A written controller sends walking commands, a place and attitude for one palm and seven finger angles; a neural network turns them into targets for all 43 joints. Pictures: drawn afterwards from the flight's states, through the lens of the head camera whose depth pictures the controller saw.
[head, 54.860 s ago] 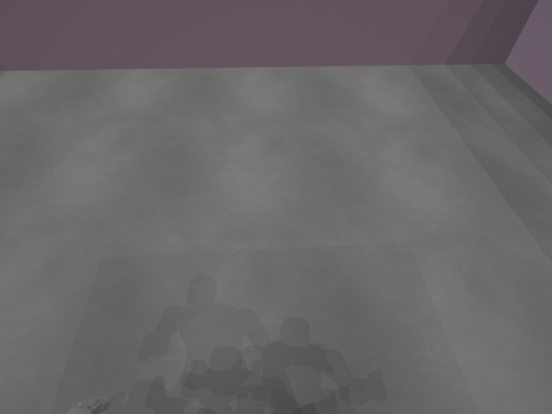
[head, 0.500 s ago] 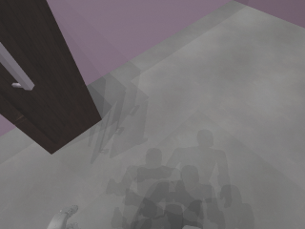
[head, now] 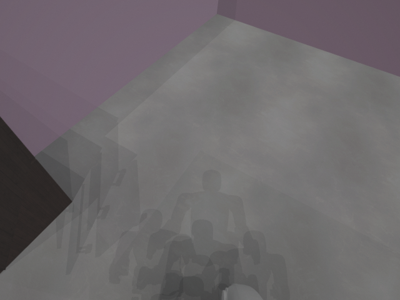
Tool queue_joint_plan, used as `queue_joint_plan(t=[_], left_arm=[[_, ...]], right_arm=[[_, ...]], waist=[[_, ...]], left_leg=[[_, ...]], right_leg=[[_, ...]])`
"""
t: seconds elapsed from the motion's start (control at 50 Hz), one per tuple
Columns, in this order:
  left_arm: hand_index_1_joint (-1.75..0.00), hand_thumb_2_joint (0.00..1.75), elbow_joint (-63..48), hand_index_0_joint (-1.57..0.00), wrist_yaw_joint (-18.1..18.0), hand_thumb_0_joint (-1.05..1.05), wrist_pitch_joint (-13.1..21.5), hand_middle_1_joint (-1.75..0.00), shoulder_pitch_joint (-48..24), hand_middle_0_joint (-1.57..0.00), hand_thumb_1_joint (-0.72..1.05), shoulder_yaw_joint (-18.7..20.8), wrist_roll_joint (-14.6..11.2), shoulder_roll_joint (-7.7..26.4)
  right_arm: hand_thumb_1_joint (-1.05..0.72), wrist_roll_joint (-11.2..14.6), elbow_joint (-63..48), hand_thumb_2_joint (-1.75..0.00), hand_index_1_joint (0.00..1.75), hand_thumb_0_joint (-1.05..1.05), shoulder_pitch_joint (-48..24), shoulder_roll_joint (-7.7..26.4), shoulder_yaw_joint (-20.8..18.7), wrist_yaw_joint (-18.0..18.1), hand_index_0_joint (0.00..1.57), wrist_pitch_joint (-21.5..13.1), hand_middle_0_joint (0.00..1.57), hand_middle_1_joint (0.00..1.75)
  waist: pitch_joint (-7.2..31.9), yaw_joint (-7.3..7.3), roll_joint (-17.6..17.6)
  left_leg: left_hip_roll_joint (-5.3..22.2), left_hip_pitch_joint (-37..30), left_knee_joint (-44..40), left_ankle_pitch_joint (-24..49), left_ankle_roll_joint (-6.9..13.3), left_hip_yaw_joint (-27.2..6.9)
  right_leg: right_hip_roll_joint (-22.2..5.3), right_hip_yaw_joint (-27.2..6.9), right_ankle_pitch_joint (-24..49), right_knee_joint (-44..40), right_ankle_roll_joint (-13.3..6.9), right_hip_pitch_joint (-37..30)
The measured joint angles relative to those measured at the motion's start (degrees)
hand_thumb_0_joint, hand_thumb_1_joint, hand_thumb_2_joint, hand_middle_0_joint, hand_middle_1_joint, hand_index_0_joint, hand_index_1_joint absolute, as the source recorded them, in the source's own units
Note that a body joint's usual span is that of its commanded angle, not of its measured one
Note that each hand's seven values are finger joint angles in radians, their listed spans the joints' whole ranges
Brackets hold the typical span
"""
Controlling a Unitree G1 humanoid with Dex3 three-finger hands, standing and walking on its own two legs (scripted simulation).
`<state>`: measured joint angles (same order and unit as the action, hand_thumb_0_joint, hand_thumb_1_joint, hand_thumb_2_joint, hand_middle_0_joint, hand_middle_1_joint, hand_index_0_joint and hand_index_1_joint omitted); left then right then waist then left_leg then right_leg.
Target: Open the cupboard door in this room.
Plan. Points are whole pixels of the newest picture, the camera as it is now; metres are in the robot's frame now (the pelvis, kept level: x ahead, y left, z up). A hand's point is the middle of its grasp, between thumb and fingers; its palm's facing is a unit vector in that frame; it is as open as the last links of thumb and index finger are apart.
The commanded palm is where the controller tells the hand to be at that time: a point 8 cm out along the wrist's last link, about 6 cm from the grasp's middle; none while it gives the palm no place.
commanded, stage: walk to a spot facing it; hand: left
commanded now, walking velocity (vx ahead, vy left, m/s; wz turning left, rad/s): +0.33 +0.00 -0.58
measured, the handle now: out of the picture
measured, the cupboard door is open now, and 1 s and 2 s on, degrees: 42 42 42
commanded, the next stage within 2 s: turn to face it in 1.24 s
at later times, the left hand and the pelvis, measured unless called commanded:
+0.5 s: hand (177, 214) +0.34 +0.07 -0.16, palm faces -0.23 -0.95 -0.23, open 7.2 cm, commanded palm none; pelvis +0.20 -0.09 +0.00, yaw -14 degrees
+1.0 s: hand (192, 159) +0.53 +0.05 -0.18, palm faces -0.28 -0.95 -0.15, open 7.4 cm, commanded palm none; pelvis +0.47 -0.11 +0.00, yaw -21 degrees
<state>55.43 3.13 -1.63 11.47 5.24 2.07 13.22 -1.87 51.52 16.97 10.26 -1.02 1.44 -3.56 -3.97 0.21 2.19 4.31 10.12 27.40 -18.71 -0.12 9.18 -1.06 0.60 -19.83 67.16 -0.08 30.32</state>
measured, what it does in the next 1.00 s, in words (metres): walks ahead, turning right: right foot, then left foot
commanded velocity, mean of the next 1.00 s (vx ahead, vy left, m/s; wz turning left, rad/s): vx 0.36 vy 0.00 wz -0.28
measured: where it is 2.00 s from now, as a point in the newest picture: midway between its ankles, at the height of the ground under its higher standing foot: (258, 183)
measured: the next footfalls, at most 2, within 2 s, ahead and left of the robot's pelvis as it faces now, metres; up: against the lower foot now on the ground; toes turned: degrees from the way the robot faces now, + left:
right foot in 0.28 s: +0.23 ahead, -0.15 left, +0.00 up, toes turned -16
left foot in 0.80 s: +0.54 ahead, -0.03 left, +0.00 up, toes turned -10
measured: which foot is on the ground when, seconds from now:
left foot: down 0.00-0.28, up 0.30-0.78, down 0.80-1.00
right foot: up 0.00-0.26, down 0.28-0.82, up 0.84-1.00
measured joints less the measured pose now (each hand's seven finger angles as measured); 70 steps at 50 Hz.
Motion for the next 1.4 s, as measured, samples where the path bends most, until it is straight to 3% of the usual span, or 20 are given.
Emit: queue_joint_plan(t=[0.06,0.14,0.24,0.3,0.36,0.4,0.48,0.56,0.68,0.78,0.84,0.88,0.92,0.96,1.04,1.18,1.24,1.28,1.34,1.4], left_arm=[[-0.3,0.9,-0.93,-0.2,0.28,0.01,0.0,-0.3,-2.09,-0.19,0.91,-0.11,-0.14,0.01],[-0.3,0.9,-1.72,-0.2,0.5,0.01,-0.25,-0.3,-5.73,-0.19,0.91,-0.5,-0.14,-0.46],[-0.3,0.9,-2.82,-0.2,0.53,0.0,0.39,-0.3,-10.75,-0.19,0.91,-1.26,-0.36,-1.1],[-0.3,0.9,-4.09,-0.2,0.05,0.0,2.99,-0.3,-11.43,-0.19,0.91,-1.51,-0.42,-0.79],[-0.3,0.9,-4.19,-0.2,-1.34,0.0,4.41,-0.3,-10.12,-0.19,0.91,-1.7,-1.41,-1.24],[-0.3,0.9,-3.04,-0.2,-2.16,0.0,4.2,-0.3,-8.0,-0.19,0.91,-2.0,-1.44,-1.77],[-0.3,0.9,-0.07,-0.2,-3.23,-0.01,4.46,-0.3,-3.04,-0.2,0.93,-1.34,-1.49,-2.93],[-0.3,0.9,2.06,-0.21,-2.99,-0.02,5.23,-0.3,0.92,-0.2,0.95,-1.04,-1.25,-2.3],[-0.3,0.9,5.33,-0.2,-3.13,-0.01,6.1,-0.3,7.12,-0.2,0.93,-2.24,-1.21,-3.24],[-0.3,0.9,8.27,-0.2,-3.39,0.0,5.76,-0.3,11.93,-0.2,0.92,-2.85,-1.17,-4.13],[-0.3,0.9,9.8,-0.2,-3.12,0.0,4.8,-0.3,13.47,-0.2,0.91,-2.88,-1.62,-4.91],[-0.3,0.9,10.09,-0.2,-2.95,0.0,3.9,-0.3,12.12,-0.2,0.91,-2.74,-1.41,-4.74],[-0.3,0.9,9.34,-0.2,-2.52,0.0,3.12,-0.3,9.68,-0.2,0.91,-2.27,-0.91,-4.54],[-0.3,0.9,7.62,-0.2,-2.12,0.01,2.67,-0.3,7.06,-0.19,0.91,-1.87,-0.53,-4.42],[-0.3,0.9,4.58,-0.2,-2.13,0.01,2.13,-0.3,2.84,-0.19,0.93,-1.06,-0.04,-3.92],[-0.3,0.9,2.86,-0.2,-1.23,0.01,1.8,-0.3,-3.53,-0.19,0.93,-0.69,-0.3,-0.67],[-0.3,0.9,2.05,-0.2,-1.08,0.01,2.83,-0.3,-5.73,-0.19,0.93,-1.07,-0.34,0.3],[-0.3,0.9,1.45,-0.2,-1.53,0.0,4.69,-0.3,-6.74,-0.19,0.92,-1.01,-0.46,0.57],[-0.3,0.9,1.14,-0.2,-2.56,0.0,5.47,-0.3,-6.37,-0.19,0.92,-1.6,-1.34,-0.7],[-0.3,0.9,2.33,-0.2,-3.3,0.0,5.26,-0.3,-4.34,-0.19,0.91,-2.56,-1.3,-2.68]], right_arm=[[-0.91,0.08,2.28,-0.9,0.3,0.0,3.31,-0.89,0.47,0.22,0.2,-0.25,0.2,0.3],[-0.91,-0.08,5.19,-0.9,0.3,0.01,7.69,-1.45,0.56,0.27,0.2,0.06,0.2,0.3],[-0.91,-0.17,8.43,-0.9,0.3,0.01,12.29,-1.16,0.44,0.11,0.2,1.04,0.2,0.3],[-0.91,0.88,10.51,-0.9,0.3,0.01,14.44,-1.57,0.46,-0.52,0.2,2.42,0.2,0.3],[-0.91,1.58,11.0,-0.9,0.3,0.01,9.89,-1.04,-0.54,-0.7,0.2,4.04,0.2,0.3],[-0.91,1.24,9.68,-0.9,0.3,0.01,5.86,-0.56,-1.2,-0.65,0.2,4.07,0.2,0.3],[-0.91,0.65,5.56,-0.9,0.3,0.01,-1.35,-0.23,-1.84,-1.05,0.19,3.41,0.2,0.3],[-0.91,0.49,3.27,-0.9,0.3,0.01,-6.28,-0.05,-2.15,-1.59,0.19,3.04,0.19,0.3],[-0.91,0.86,2.61,-0.9,0.3,0.01,-12.27,0.57,-2.22,-2.39,0.19,2.95,0.19,0.3],[-0.91,0.84,2.42,-0.9,0.3,0.01,-15.56,0.05,-1.65,-2.57,0.19,2.01,0.19,0.3],[-0.91,0.06,1.82,-0.9,0.3,0.01,-15.45,-0.4,-1.18,-1.96,0.2,-0.16,0.2,0.3],[-0.91,0.14,1.8,-0.9,0.3,0.0,-13.41,-1.0,-0.87,-1.5,0.2,-0.69,0.2,0.3],[-0.91,0.15,2.82,-0.9,0.3,0.0,-10.27,-1.42,-0.88,-0.95,0.2,-0.9,0.2,0.3],[-0.91,0.32,4.84,-0.9,0.3,0.0,-6.85,-1.75,-1.04,-0.47,0.2,-0.93,0.2,0.3],[-0.95,0.56,8.44,-0.9,0.3,-0.01,-0.58,-0.02,-2.09,-0.13,0.2,-0.27,0.2,0.3],[-0.93,-0.04,12.0,-0.9,0.3,0.0,8.11,1.06,-1.56,-0.6,0.19,0.65,0.2,0.3],[-0.92,0.09,13.35,-0.9,0.3,0.0,11.24,0.69,-0.99,-0.76,0.19,1.21,0.2,0.3],[-0.92,0.89,14.61,-0.9,0.3,0.01,11.7,-0.06,-0.73,-1.09,0.19,2.16,0.2,0.3],[-0.92,1.49,14.85,-0.9,0.3,0.01,8.68,-0.54,-1.06,-1.08,0.19,3.47,0.2,0.3],[-0.92,1.26,12.74,-0.9,0.3,0.01,4.52,-0.96,-1.27,-0.85,0.19,3.5,0.2,0.3]], waist=[[-0.4,0.09,-0.63],[-1.18,1.47,-1.35],[-2.93,3.91,-2.82],[-2.95,3.46,-1.99],[-4.48,3.7,-2.26],[-4.3,3.97,-2.48],[-2.25,3.66,-2.6],[-0.19,1.65,-3.08],[0.76,-1.51,-3.32],[0.27,-3.08,-1.43],[-0.19,-2.91,-1.02],[-0.52,-2.86,-0.04],[-0.47,-2.58,0.04],[-0.26,-2.49,-0.19],[0.67,-1.74,-1.27],[-0.07,1.92,-2.54],[-0.67,2.99,-3.2],[-1.27,2.88,-2.9],[-1.86,3.12,-2.86],[-0.81,3.69,-2.74]], left_leg=[[0.96,-4.07,-3.89,0.0,-0.5,2.42],[1.72,-8.93,-6.74,-1.64,-1.67,5.61],[3.68,-13.85,-5.25,-6.43,-4.43,8.8],[6.07,-9.88,12.69,-9.19,-4.63,7.24],[4.48,3.72,41.64,-8.76,-3.14,-2.69],[4.33,10.96,46.13,-4.75,-2.9,-4.96],[4.92,20.36,37.84,0.94,-3.24,-6.42],[4.62,24.12,29.04,5.22,-3.56,-7.11],[2.38,23.09,19.12,6.88,-3.02,-5.87],[-1.32,16.67,8.2,6.25,-0.88,-2.56],[-1.46,13.37,8.25,8.64,2.41,-0.76],[-1.8,11.21,9.52,4.2,3.07,0.71],[-2.2,7.98,6.84,2.99,2.61,1.17],[-2.51,4.43,2.69,3.53,2.26,1.5],[-2.29,-2.05,-4.47,3.69,1.89,2.69],[-0.55,-10.58,-8.14,-1.07,-1.37,5.56],[1.89,-12.04,-3.19,-6.12,-3.48,6.29],[3.7,-6.8,12.98,-10.26,-3.16,4.03],[2.77,5.2,37.37,-9.55,-2.0,-2.59],[3.1,13.5,38.41,-5.12,-2.15,-4.21]], right_leg=[[-1.6,1.7,3.29,0.06,0.37,4.27],[-2.89,3.67,6.92,-9.1,0.02,6.16],[-0.88,6.7,5.74,-24.24,-2.81,1.81],[0.72,7.54,8.12,-29.71,-5.48,-4.2],[2.03,7.09,3.94,-26.98,-6.04,-6.34],[3.12,6.48,3.96,-30.79,-5.65,-9.61],[4.83,4.54,5.99,-39.69,-6.07,-15.41],[5.86,2.98,5.94,-45.5,-6.13,-20.83],[5.91,0.83,2.32,-49.27,-5.18,-28.86],[4.03,-0.75,-4.38,-46.14,-3.56,-33.54],[3.36,-0.95,-7.13,-21.76,-2.78,-24.92],[2.18,-0.93,-5.93,-3.3,-2.53,-16.1],[0.37,-0.12,-2.35,5.07,-1.95,-8.74],[-1.68,0.22,0.89,5.23,-1.24,-3.01],[-4.74,0.82,6.99,-6.04,-0.37,3.11],[-4.65,3.9,10.68,-25.58,-1.52,1.14],[-2.18,6.19,8.89,-31.89,-3.58,-4.28],[-1.35,6.28,8.46,-30.78,-3.75,-5.79],[-0.4,6.51,3.98,-30.5,-3.55,-9.08],[0.51,6.64,4.79,-36.7,-3.0,-14.09]])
